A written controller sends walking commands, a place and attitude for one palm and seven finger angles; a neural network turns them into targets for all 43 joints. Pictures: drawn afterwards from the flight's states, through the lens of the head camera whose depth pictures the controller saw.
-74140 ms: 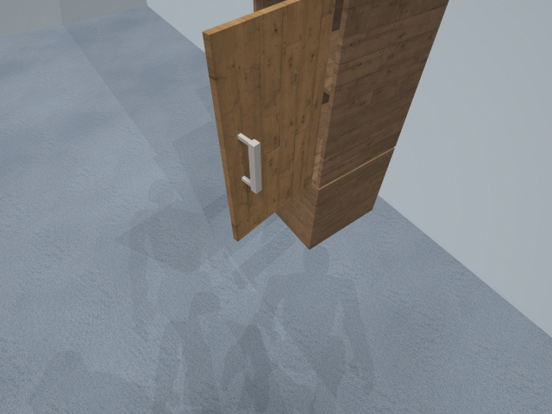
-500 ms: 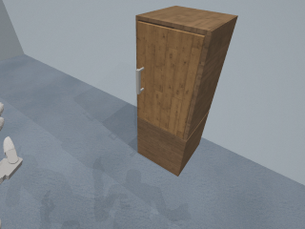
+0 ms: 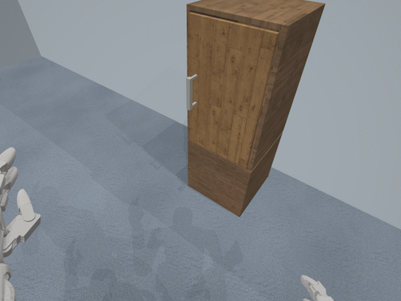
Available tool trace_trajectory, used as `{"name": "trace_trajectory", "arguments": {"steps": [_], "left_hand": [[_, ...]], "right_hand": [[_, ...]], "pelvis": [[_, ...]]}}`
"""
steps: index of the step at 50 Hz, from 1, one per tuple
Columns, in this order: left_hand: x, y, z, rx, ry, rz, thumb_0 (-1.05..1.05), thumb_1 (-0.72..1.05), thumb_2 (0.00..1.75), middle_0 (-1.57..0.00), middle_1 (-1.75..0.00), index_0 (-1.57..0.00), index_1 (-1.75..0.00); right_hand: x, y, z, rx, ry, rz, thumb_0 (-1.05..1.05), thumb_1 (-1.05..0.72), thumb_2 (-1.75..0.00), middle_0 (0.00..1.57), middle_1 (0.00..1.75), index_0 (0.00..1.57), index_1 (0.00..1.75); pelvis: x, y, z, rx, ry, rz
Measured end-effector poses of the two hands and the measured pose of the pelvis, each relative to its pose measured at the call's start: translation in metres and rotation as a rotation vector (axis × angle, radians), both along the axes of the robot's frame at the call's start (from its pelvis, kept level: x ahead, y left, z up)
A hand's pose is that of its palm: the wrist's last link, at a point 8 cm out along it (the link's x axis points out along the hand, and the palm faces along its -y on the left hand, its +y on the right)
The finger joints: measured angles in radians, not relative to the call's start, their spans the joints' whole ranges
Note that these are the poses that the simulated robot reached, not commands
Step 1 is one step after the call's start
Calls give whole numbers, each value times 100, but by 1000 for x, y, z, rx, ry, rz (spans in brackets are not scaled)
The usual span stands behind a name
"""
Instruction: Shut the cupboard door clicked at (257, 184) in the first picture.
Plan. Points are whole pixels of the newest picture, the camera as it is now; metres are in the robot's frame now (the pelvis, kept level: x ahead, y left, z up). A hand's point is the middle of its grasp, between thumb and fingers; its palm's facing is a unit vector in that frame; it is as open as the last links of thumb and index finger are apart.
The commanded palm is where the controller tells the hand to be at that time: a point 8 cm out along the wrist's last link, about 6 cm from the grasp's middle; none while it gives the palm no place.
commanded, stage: let the arm hang, fingers relaxed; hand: left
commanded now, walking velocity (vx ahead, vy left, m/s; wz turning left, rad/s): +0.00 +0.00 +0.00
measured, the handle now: (192, 92) +0.93 +0.12 -0.04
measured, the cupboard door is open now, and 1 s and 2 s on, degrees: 0 0 0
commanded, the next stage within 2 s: look to check the result in 1.12 s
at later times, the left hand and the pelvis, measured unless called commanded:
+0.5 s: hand out of the picture -0.08 +0.18 -0.18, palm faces +0.01 -0.99 -0.17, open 7.2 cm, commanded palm none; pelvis -0.01 +0.00 +0.00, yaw +0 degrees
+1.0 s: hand out of the picture -0.01 +0.17 -0.17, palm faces +0.01 -0.98 -0.19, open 7.4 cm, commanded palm none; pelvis +0.00 +0.00 +0.00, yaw -1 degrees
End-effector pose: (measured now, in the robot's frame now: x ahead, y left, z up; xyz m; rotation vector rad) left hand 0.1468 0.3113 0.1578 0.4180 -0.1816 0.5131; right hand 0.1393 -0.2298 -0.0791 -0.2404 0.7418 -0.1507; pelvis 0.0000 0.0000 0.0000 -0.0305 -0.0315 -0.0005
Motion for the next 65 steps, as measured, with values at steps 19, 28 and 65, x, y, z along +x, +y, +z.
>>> {"name": "trace_trajectory", "arguments": {"steps": [19, 28, 65], "left_hand": [[-151, -88, -316, -593, 1507, -55, 1, 95, 89, -21, -30, -21, -30], [-249, -73, -297, -631, 1738, 137, 1, 92, 89, -21, -30, -21, -30], [-167, -105, -301, -601, 1584, 43, 0, 90, 90, -20, -30, -20, -30]], "right_hand": [[-117, -42, -34, -65, 540, -107, 1, -91, -90, 20, 30, 20, 29], [-173, -13, -51, 27, 723, -156, 1, -91, -90, 20, 30, 20, 29], [-149, -6, -61, 101, 680, -164, 1, -91, -90, 20, 30, 20, 29]], "pelvis": [[-9, -2, -2, 3, 5, 6], [-7, 1, 3, 3, -4, 3], [10, -13, 5, 27, -6, -11]]}}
